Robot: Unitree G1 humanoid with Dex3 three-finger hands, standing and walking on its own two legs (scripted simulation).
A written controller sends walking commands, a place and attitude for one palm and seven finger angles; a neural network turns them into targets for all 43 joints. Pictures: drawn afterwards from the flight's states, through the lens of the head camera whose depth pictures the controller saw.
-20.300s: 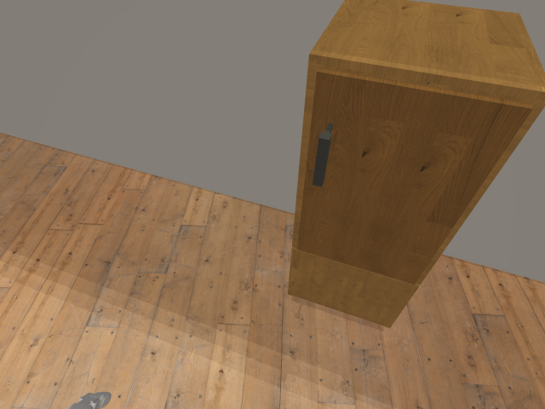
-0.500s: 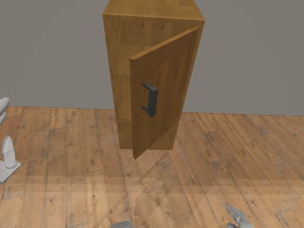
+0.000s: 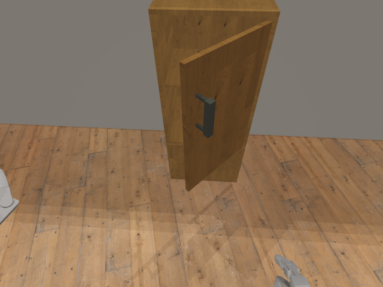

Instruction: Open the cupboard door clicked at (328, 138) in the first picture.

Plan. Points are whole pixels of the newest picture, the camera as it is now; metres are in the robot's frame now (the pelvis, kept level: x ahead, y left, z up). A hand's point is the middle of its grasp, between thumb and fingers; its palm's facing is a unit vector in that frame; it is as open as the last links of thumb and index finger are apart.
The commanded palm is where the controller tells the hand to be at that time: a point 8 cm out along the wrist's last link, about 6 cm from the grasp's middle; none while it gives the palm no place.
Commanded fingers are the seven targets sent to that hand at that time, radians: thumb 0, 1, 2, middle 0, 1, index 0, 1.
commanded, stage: stop stepping back and stand still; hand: left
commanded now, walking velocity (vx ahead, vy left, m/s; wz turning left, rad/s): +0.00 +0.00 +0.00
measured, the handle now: (203, 115) +0.57 +0.00 +0.02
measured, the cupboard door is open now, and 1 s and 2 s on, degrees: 47 47 47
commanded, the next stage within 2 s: let the arm hang, fingers relaxed in 0.48 s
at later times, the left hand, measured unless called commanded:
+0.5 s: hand (41, 182) +0.24 +0.26 +0.16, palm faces +0.38 -0.78 -0.51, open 7.4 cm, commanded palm +0.18 +0.30 +0.19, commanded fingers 0.00 0.90 0.90 -0.20 -0.30 -0.20 -0.30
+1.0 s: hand out of the picture +0.02 +0.18 -0.16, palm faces +0.08 -0.98 -0.20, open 6.9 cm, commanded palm none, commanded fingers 0.00 0.90 0.90 -0.20 -0.30 -0.20 -0.30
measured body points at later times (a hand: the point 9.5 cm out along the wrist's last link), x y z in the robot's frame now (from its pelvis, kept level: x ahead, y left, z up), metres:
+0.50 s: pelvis +0.03 +0.00 +0.01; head +0.06 -0.01 +0.46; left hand +0.21 +0.30 +0.19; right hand +0.22 -0.24 -0.07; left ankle +0.03 +0.12 -0.73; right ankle +0.03 -0.07 -0.73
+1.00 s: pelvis +0.01 +0.00 +0.01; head +0.03 +0.01 +0.46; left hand +0.02 +0.24 -0.15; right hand -0.01 -0.23 -0.14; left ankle +0.03 +0.12 -0.73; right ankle +0.02 -0.07 -0.73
